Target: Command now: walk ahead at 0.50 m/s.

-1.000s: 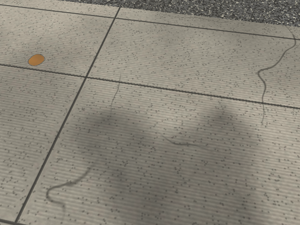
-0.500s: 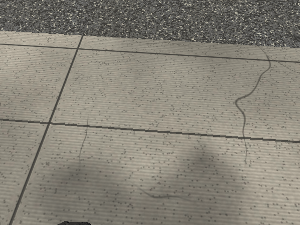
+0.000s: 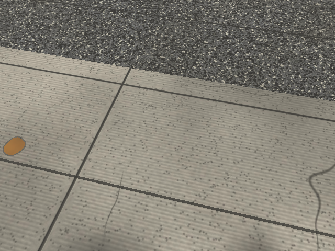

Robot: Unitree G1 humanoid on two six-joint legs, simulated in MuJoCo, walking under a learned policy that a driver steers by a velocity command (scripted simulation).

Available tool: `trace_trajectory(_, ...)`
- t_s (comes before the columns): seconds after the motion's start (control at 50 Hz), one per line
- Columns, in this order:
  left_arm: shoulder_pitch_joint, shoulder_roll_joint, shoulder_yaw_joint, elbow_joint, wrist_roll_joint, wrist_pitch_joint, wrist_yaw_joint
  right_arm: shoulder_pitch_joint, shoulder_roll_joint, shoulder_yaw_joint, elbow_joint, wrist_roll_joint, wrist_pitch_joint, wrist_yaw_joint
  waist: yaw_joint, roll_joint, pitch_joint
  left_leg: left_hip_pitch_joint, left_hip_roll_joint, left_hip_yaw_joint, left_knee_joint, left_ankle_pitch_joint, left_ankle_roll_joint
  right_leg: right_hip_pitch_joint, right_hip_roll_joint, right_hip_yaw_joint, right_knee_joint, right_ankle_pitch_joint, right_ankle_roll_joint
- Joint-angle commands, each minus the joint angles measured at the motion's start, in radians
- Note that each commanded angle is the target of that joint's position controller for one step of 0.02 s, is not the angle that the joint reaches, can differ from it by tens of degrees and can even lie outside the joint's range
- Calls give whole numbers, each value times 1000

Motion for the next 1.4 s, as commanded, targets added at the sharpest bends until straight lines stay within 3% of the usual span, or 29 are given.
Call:
trace_trajectory(0.02,71,145,26,-5,9,-2,14,-107,-68,-12,-87,1,-21,-3,-16,-99,77,-39,-24,16,-61,-53,29,33,-319,135,13,558,-119)
trace_trajectory(0.06,39,158,30,-5,11,0,19,-46,-78,-20,-74,1,-31,-9,-56,-103,48,81,-63,35,-112,-130,61,44,-321,109,108,756,-101)
trace_trajectory(0.1,6,167,32,-7,6,5,16,218,-110,-44,16,-6,-47,-25,-163,-78,-85,409,-119,58,-202,-110,105,-22,-272,62,402,878,-68)
trace_trajectory(0.12,-5,145,23,-34,-4,3,13,400,-178,-67,59,-30,-55,-36,-225,-21,-199,679,41,-117,-209,-170,158,-225,-230,35,667,611,-48)
trace_trajectory(0.14,107,43,5,-53,-45,4,1,486,-279,-94,68,-43,-51,-36,-188,205,-336,963,348,-616,-298,-249,310,-594,-42,-27,1078,-87,3)
trace_trajectory(0.16,44,143,33,-46,-15,6,3,411,-232,-87,63,1,-35,-27,-174,78,-295,887,326,-718,-394,-293,301,-699,-47,113,1176,-221,-13)
trace_trajectory(0.18,-42,141,37,-77,-12,6,2,290,-183,-72,42,10,-36,-24,-127,38,-135,736,298,-533,-413,-289,264,-737,-103,128,1160,-132,-20)
trace_trajectory(0.2,-87,125,35,-85,-11,4,-1,232,-121,-57,33,6,-46,-20,-105,-12,-67,608,258,-426,-454,-206,228,-701,-137,130,1105,-65,-20)
trace_trajectory(0.26,-61,71,35,-69,15,45,-15,248,-50,-33,70,4,-71,-31,-39,19,-11,435,170,-216,-511,-70,137,-576,-171,129,997,-11,-3)
trace_trajectory(0.36,-209,73,40,-127,11,76,-32,345,-92,-38,100,5,-91,-38,-42,18,35,460,151,-71,-557,28,107,-721,-189,111,911,137,14)
trace_trajectory(0.56,-513,58,18,-252,10,67,-47,495,-104,-31,143,2,-75,-66,-111,28,78,681,171,120,-479,357,71,-738,-139,-46,497,225,-17)
trace_trajectory(0.66,-310,112,51,-206,17,63,-37,447,-165,-49,129,-4,-48,-77,-5,81,-55,727,196,190,-74,855,70,-443,-2,-114,424,7,-124)
trace_trajectory(0.68,-176,143,69,-166,25,56,-32,428,-175,-53,115,0,-42,-71,59,57,-122,634,184,203,142,734,54,-256,11,-81,332,33,-158)
trace_trajectory(0.7,-53,235,101,-145,37,53,-19,409,-155,-49,77,6,-44,-63,115,-45,-215,405,147,204,461,350,25,-22,-176,178,278,-64,-224)
trace_trajectory(0.72,-101,320,122,-171,21,65,-15,399,-79,-40,-7,22,-56,-38,37,-292,-268,-45,-113,116,829,-513,-33,223,-444,767,144,-25,-396)
trace_trajectory(0.74,-102,299,116,-167,-1,77,-13,271,-149,-50,-33,7,-69,-33,59,-77,-204,-164,-54,-80,827,-437,-16,177,-420,717,96,13,-365)
trace_trajectory(0.78,-203,210,92,-171,-5,71,-6,255,-132,-47,-43,20,-88,-31,-31,30,-36,-113,21,-85,650,-294,-16,-63,-360,506,57,206,-276)
trace_trajectory(0.8,-234,189,84,-176,-10,62,-2,260,-125,-48,-44,2,-73,-34,-67,40,-16,-55,40,-90,584,-290,-30,-143,-311,431,51,288,-246)
trace_trajectory(0.84,-240,176,74,-182,-20,40,0,290,-104,-45,-45,-26,-31,-28,-100,3,-32,28,47,-84,509,-286,-60,-215,-252,356,41,390,-229)
trace_trajectory(0.9,-179,219,81,-173,-21,25,-1,206,-102,-43,-89,-26,-4,-19,-89,-34,-14,-7,45,-55,392,-208,-94,-250,-208,319,25,441,-212)
trace_trajectory(1.12,6,244,82,-181,-2,39,10,-157,-127,-21,-252,-7,-16,-4,38,-104,7,-103,-37,-62,-13,-19,-75,-20,-216,418,118,536,-153)
trace_trajectory(1.16,-25,263,87,-196,1,38,18,-118,-147,-23,-256,-3,-26,-5,4,-117,3,6,-53,-76,-91,-49,-52,-32,-227,440,156,574,-125)
trace_trajectory(1.2,-95,289,93,-219,2,31,13,63,-189,-40,-207,1,-38,-20,-82,-116,-65,293,-105,-58,-152,-119,-18,-115,-193,424,299,743,-78)
trace_trajectory(1.22,-117,289,93,-225,-6,24,3,211,-218,-52,-170,-3,-50,-33,-159,-64,-146,502,-80,-72,-213,-84,8,-182,-132,379,490,722,-54)
trace_trajectory(1.24,-104,214,73,-259,-18,15,-7,370,-290,-68,-164,-28,-57,-52,-206,35,-301,743,145,-292,-232,-283,53,-319,-68,318,768,426,-36)
trace_trajectory(1.26,35,127,57,-282,-50,22,-4,345,-368,-84,-175,-45,-45,-52,-111,281,-396,934,401,-759,-345,-308,171,-619,85,213,1027,-315,-6)
trace_trajectory(1.28,16,220,66,-254,-11,39,7,271,-285,-76,-189,-24,-31,-47,-86,142,-293,806,379,-808,-370,-349,183,-704,-8,207,1123,-258,-12)
trace_trajectory(1.32,-94,214,71,-258,0,55,-1,173,-153,-39,-198,-10,-34,-43,-65,-23,-82,557,282,-440,-366,55,148,-662,-73,174,1076,-129,14)
trace_trajectory(1.4,-103,179,71,-278,12,103,-25,222,-151,-32,-159,6,-60,-38,-31,88,-92,467,204,-147,-360,552,123,-599,-84,134,1020,-106,51)
Keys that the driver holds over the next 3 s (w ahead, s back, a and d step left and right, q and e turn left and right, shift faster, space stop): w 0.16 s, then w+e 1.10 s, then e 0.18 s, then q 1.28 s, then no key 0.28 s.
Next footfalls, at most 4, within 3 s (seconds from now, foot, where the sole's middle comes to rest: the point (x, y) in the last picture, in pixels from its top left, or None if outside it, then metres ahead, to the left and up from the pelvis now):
0.12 left None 0.23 0.10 -0.78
0.68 right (208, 249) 0.49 -0.08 -0.78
1.24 left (204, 168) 0.86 -0.07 -0.78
1.68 right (258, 182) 0.79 -0.31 -0.78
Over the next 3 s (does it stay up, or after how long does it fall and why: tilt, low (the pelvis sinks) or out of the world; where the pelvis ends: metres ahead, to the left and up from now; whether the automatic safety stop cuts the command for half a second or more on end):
stays up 0.75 -0.14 -0.01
